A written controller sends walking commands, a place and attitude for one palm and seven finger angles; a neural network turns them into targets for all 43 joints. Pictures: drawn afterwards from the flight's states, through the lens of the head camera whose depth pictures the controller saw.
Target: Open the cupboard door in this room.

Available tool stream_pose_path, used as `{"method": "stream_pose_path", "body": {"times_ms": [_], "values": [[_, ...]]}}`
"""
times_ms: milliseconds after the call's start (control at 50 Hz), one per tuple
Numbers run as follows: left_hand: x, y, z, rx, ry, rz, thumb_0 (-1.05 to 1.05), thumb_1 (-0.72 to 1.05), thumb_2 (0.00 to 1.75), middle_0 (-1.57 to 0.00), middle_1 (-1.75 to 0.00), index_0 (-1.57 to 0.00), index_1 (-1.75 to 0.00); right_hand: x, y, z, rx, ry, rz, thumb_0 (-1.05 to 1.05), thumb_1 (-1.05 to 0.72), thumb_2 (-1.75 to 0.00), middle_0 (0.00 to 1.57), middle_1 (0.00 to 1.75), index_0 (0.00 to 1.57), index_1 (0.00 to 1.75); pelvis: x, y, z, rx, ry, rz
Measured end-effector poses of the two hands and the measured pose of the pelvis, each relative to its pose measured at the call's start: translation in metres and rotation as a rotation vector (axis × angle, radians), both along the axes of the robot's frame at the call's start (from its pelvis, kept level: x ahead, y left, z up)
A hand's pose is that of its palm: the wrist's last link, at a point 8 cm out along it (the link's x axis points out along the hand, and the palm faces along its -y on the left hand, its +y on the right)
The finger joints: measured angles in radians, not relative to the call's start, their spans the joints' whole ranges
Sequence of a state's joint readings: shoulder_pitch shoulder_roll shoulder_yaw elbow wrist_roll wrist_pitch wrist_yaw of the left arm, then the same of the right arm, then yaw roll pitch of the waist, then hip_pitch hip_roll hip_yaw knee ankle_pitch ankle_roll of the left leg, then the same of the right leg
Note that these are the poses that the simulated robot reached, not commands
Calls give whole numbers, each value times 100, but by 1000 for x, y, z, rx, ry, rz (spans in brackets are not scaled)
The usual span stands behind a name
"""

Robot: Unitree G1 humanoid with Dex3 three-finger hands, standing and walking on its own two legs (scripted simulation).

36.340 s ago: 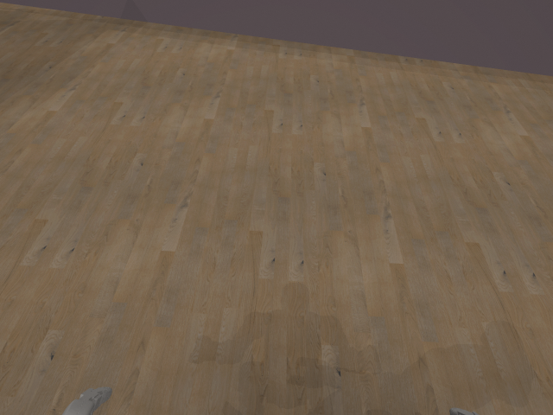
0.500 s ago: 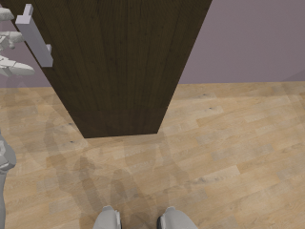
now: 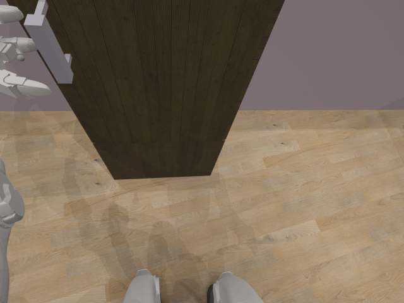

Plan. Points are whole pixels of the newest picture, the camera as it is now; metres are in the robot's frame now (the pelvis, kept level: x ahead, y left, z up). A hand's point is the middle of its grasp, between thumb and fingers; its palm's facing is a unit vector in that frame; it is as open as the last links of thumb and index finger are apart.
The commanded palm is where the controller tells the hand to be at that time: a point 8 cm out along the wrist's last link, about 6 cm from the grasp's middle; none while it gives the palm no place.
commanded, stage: slide the fingers in behind the handle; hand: left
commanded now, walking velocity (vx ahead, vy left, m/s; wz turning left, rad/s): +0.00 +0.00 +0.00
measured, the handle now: (54, 44) +0.56 +0.23 +0.11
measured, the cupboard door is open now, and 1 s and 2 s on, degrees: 0 0 0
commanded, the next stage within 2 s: move the hooked fingers beside the handle in 1.38 s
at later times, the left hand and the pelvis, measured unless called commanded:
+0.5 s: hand (24, 59) +0.52 +0.26 +0.12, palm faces +0.07 -1.00 +0.00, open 14.5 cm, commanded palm +0.51 +0.26 +0.12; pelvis +0.00 +0.01 +0.00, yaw +1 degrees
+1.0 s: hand (34, 63) +0.51 +0.25 +0.12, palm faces +0.14 -0.99 -0.03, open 15.2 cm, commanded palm +0.51 +0.21 +0.12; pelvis +0.00 +0.00 +0.00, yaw +4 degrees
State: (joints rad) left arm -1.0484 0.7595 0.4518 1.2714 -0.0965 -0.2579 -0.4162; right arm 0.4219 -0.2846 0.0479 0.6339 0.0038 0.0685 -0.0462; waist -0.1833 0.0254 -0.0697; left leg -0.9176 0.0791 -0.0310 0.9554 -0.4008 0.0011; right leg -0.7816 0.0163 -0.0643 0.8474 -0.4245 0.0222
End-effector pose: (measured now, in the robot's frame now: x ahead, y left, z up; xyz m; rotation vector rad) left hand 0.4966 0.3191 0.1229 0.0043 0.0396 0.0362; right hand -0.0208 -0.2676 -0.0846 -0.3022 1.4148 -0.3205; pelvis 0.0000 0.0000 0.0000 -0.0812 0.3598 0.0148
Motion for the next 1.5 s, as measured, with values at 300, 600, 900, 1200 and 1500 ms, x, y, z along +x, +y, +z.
{"method": "stream_pose_path", "body": {"times_ms": [300,600,900,1200,1500], "values": [[-1,-2,-1,-5,-3,13,-1,-50,30,-26,-121,-23,-119,-2,6,-2,14,7,18,0,-91,-89,20,30,21,30,-1,2,0,-4,3,13],[-5,-8,-1,-2,-13,41,-1,-50,30,-21,-121,-18,-117,14,13,-7,42,-17,65,0,-91,-89,20,30,21,30,0,6,-1,-5,-4,34],[-12,-19,-1,17,-21,89,-1,-50,30,-15,-118,-9,-115,30,12,-14,70,-34,126,0,-91,-89,20,30,21,30,-2,4,-3,-5,-10,68],[-18,-30,-2,13,-26,113,-1,-50,30,-17,-117,0,-109,40,7,-18,82,-60,164,0,-91,-89,20,30,21,30,-5,-2,-5,-3,-15,90],[-21,-32,-2,9,-28,113,-1,-50,30,-29,-120,0,-102,32,3,-18,80,-60,147,0,-91,-89,20,30,20,30,-7,-5,-5,1,-20,84]]}}
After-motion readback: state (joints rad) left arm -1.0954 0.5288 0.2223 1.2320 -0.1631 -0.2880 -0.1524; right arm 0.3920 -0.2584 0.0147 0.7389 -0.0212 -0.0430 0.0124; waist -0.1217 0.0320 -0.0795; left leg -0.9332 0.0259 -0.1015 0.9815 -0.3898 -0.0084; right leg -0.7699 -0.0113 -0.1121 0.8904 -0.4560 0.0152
